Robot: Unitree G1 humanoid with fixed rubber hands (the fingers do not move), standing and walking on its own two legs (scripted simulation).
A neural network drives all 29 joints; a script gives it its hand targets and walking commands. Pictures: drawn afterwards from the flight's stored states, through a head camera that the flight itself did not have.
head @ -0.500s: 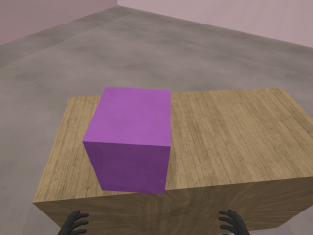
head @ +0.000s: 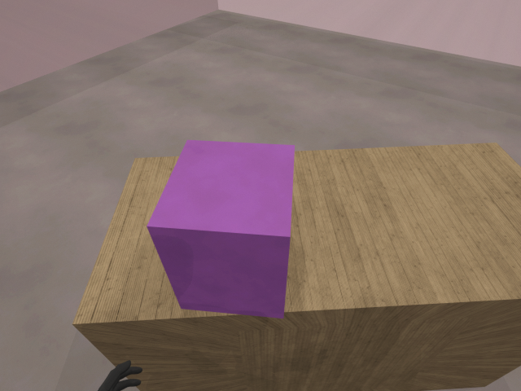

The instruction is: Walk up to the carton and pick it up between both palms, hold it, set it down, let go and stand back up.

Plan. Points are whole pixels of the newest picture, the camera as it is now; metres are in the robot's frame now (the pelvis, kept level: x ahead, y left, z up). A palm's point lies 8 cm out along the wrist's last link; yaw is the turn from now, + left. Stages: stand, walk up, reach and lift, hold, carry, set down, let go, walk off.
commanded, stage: stand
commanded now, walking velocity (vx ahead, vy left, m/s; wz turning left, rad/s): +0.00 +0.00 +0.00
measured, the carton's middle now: (235, 230) +0.42 +0.05 +0.01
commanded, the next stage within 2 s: none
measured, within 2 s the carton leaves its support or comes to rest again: neither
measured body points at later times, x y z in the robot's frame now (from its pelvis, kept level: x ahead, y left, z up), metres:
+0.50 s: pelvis +0.00 -0.01 +0.00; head -0.01 -0.02 +0.45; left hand +0.04 +0.25 -0.12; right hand +0.10 -0.24 -0.14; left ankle +0.02 +0.13 -0.74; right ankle -0.02 -0.10 -0.74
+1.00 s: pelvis +0.00 +0.00 +0.00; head +0.01 +0.00 +0.45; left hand +0.01 +0.25 -0.14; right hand +0.09 -0.23 -0.15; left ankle +0.02 +0.13 -0.74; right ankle -0.02 -0.10 -0.74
